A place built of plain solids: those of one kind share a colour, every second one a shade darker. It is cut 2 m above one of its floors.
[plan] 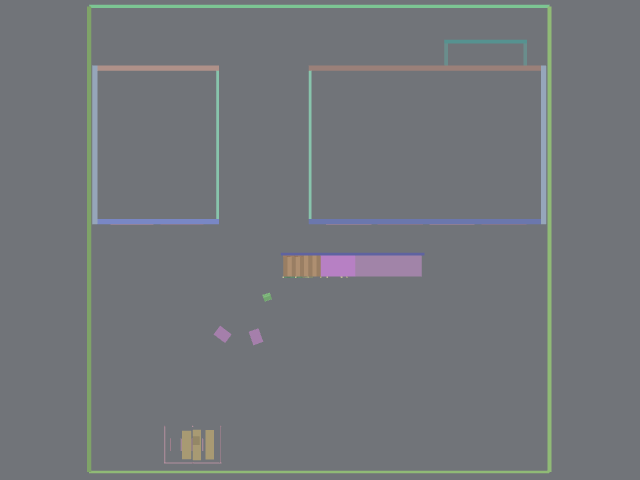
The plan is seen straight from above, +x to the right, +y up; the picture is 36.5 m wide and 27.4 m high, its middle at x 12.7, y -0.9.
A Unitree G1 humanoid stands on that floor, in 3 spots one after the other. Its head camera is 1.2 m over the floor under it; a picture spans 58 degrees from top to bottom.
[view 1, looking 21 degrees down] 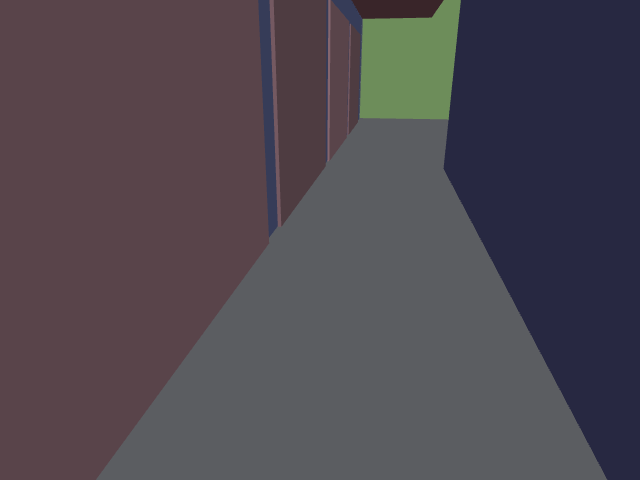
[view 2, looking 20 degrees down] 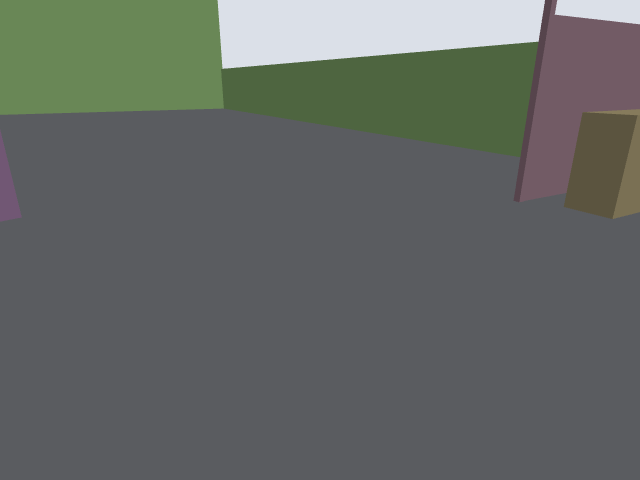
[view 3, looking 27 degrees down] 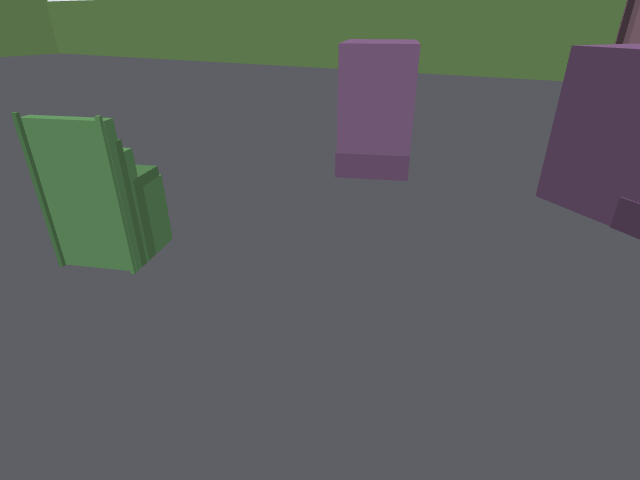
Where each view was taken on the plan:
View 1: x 12.66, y -0.89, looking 9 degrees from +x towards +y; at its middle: ground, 3.35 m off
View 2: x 4.11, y -7.48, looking -29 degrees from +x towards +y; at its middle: ground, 3.51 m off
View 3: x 7.60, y -2.78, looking -61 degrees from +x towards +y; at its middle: ground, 2.64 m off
